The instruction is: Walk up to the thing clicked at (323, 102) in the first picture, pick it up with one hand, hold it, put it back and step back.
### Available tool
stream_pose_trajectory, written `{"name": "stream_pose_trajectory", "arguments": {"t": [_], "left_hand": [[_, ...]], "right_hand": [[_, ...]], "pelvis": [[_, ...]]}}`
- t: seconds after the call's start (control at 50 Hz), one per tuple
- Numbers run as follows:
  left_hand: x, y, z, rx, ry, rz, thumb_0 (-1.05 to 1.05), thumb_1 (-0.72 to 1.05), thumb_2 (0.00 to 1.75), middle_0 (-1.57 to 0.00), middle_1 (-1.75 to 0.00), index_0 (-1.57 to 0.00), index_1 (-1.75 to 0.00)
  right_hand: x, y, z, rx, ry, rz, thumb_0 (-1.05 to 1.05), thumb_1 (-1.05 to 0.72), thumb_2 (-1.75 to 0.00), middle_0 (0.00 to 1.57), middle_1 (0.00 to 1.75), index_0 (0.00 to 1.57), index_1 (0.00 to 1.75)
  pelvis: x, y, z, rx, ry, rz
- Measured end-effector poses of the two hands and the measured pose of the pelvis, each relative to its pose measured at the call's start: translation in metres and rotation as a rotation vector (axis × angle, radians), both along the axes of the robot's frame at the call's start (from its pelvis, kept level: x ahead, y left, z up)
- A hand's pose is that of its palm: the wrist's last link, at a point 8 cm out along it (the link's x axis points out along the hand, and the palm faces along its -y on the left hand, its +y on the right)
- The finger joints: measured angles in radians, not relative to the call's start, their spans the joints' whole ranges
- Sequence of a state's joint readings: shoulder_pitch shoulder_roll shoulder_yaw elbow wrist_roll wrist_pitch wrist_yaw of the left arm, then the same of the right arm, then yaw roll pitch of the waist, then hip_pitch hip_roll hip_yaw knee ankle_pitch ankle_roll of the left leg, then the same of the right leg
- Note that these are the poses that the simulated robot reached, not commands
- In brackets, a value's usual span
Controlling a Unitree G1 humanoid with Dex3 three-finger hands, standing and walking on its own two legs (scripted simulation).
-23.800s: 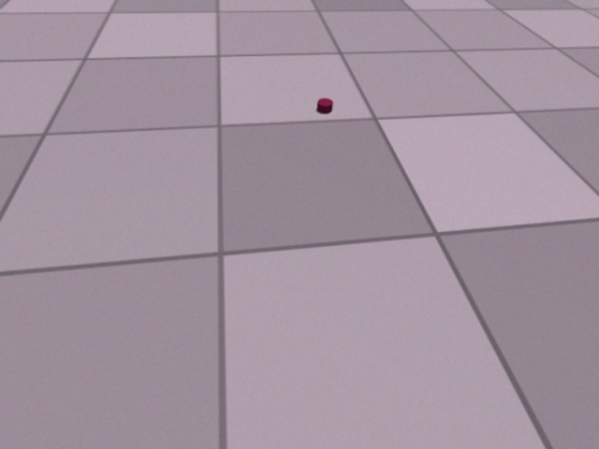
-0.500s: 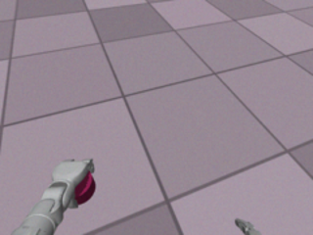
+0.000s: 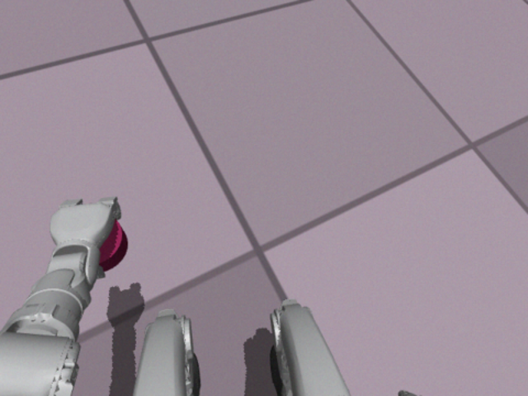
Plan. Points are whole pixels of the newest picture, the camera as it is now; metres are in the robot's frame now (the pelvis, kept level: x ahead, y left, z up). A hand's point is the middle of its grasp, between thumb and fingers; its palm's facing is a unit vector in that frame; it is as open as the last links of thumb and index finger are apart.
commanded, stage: crouch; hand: left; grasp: from above
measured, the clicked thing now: (95, 242) +0.41 +0.24 -0.16
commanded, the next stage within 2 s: lower in 1.20 s
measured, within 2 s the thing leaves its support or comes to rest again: neither
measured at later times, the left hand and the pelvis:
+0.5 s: hand (125, 254) +0.42 +0.23 -0.32, palm faces -0.44 -0.03 -0.90, open 11.7 cm; pelvis -0.01 -0.01 -0.14, yaw -2 degrees
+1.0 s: hand (134, 257) +0.44 +0.23 -0.39, palm faces -0.46 -0.04 -0.88, open 11.7 cm; pelvis -0.03 -0.01 -0.21, yaw -4 degrees
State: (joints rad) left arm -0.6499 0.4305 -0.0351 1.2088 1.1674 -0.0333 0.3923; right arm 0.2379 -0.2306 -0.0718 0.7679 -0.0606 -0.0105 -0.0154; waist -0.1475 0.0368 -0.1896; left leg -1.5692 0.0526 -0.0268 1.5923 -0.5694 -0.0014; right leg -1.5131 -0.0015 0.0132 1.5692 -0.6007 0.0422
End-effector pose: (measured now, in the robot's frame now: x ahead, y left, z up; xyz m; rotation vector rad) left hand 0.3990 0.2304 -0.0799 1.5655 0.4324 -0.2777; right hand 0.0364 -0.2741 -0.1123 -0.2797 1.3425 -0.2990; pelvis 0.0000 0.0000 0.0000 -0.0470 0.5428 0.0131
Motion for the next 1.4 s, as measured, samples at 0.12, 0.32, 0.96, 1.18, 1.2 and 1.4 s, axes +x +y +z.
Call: {"name": "stream_pose_trajectory", "arguments": {"t": [0.12, 0.32, 0.96, 1.18, 1.2, 1.4], "left_hand": [[0.006, 0.003, -0.059, -0.023, 0.046, 0.0, -0.01, -0.26, 0.73, -0.45, -0.82, -0.5, -0.81], [0.016, -0.001, -0.142, -0.053, 0.023, -0.037, -0.01, -0.26, 0.72, -0.48, -0.78, -0.52, -0.77], [0.043, -0.002, -0.251, -0.053, 0.032, -0.003, -0.01, -0.25, 0.72, -0.46, -0.79, -0.51, -0.78], [0.049, -0.001, -0.269, -0.048, 0.031, 0.006, -0.01, -0.24, 0.7, -0.45, -0.79, -0.5, -0.78], [0.049, -0.001, -0.271, -0.047, 0.032, 0.006, -0.01, -0.24, 0.7, -0.45, -0.79, -0.5, -0.78], [0.053, 0.001, -0.285, -0.049, 0.039, 0.001, -0.01, -0.25, 0.71, -0.46, -0.79, -0.51, -0.78]], "right_hand": [[-0.002, 0.01, -0.047, 0.03, 0.021, 0.029, 0.01, -0.9, -0.9, 0.2, 0.3, 0.2, 0.3], [0.013, 0.004, -0.106, 0.029, 0.031, 0.114, 0.01, -0.9, -0.9, 0.2, 0.3, 0.2, 0.3], [-0.038, -0.007, -0.197, 0.053, 0.144, 0.111, 0.01, -0.91, -0.9, 0.2, 0.3, 0.2, 0.3], [-0.041, -0.005, -0.216, 0.058, 0.142, 0.133, 0.01, -0.91, -0.9, 0.2, 0.3, 0.2, 0.3], [-0.041, -0.005, -0.217, 0.058, 0.142, 0.134, 0.01, -0.91, -0.9, 0.2, 0.3, 0.2, 0.3], [-0.038, -0.005, -0.224, 0.056, 0.15, 0.153, 0.0, -0.91, -0.9, 0.2, 0.3, 0.2, 0.3]], "pelvis": [[-0.005, 0.001, -0.043, -0.013, 0.064, -0.001], [-0.01, -0.002, -0.106, -0.032, 0.118, -0.004], [-0.025, -0.01, -0.209, -0.04, 0.081, -0.041], [-0.027, -0.01, -0.229, -0.048, 0.058, -0.051], [-0.027, -0.01, -0.23, -0.049, 0.057, -0.052], [-0.025, -0.009, -0.241, -0.058, 0.047, -0.058]]}}
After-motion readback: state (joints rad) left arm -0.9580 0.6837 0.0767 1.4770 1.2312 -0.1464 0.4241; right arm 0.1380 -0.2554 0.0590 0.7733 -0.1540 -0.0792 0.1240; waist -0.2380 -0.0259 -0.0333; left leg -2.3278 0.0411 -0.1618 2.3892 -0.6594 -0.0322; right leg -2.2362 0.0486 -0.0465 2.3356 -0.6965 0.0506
